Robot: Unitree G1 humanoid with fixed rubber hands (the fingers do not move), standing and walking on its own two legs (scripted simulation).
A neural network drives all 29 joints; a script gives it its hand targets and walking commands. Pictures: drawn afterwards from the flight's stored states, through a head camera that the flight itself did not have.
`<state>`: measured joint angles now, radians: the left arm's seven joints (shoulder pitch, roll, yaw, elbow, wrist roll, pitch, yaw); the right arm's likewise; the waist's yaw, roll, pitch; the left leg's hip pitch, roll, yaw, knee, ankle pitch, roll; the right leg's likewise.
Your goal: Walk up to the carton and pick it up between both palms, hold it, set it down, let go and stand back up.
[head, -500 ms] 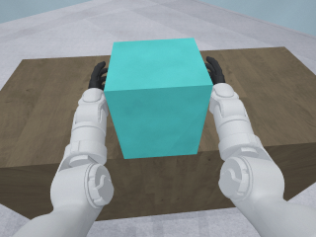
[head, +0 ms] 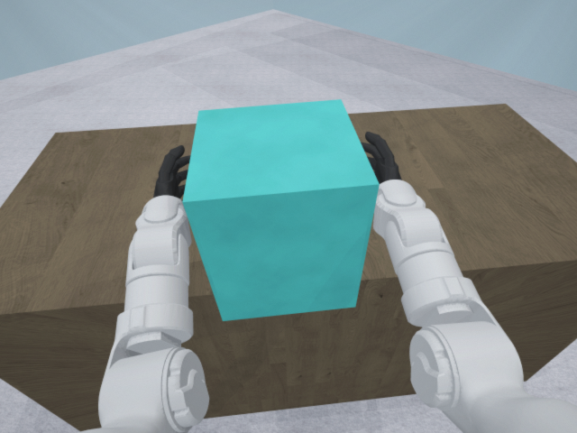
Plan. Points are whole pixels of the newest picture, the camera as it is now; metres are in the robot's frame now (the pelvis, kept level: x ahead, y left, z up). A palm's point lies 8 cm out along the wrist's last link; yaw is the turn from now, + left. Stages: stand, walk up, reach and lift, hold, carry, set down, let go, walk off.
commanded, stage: reach and lift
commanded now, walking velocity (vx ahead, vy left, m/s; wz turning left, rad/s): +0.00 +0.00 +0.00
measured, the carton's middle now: (280, 213) +0.41 +0.01 +0.12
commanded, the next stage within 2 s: hold in 1.18 s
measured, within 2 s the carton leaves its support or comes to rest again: neither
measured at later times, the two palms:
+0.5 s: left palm (160, 209) +0.36 +0.16 +0.18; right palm (390, 199) +0.36 -0.14 +0.17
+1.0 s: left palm (166, 210) +0.36 +0.16 +0.18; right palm (397, 201) +0.36 -0.15 +0.17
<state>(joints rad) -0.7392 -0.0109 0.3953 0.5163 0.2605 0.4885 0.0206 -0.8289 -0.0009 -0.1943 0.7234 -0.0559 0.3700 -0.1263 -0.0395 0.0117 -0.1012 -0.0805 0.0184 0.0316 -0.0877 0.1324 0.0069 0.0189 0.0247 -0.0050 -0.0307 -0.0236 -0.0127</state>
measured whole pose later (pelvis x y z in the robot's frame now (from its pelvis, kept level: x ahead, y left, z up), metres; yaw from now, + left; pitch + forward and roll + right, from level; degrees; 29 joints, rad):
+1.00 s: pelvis +0.01 +0.00 +0.00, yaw -1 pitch -3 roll +0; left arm -0.53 -0.07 0.32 -0.02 0.27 0.79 -0.02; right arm -0.61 -0.03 -0.01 0.31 0.11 0.54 -0.20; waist -0.06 0.00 -0.01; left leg 0.04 0.02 0.06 -0.09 0.10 0.00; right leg 0.12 0.02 0.02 0.00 -0.06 -0.01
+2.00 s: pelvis +0.01 +0.00 +0.00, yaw -2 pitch -4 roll +0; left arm -0.47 -0.08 0.29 -0.15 0.28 0.86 -0.04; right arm -0.54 -0.04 0.03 0.17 0.15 0.59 -0.22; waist -0.07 0.00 0.03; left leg 0.07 0.01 0.07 -0.09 0.09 0.00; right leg 0.15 0.02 0.03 -0.01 -0.06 -0.01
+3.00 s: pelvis +0.01 +0.00 +0.00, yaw -2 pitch -4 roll +0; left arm -0.47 -0.08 0.29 -0.15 0.27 0.86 -0.04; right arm -0.54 -0.04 0.03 0.17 0.14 0.58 -0.22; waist -0.07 0.00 0.03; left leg 0.07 0.02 0.06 -0.09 0.10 0.00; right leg 0.15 0.02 0.03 -0.01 -0.06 -0.01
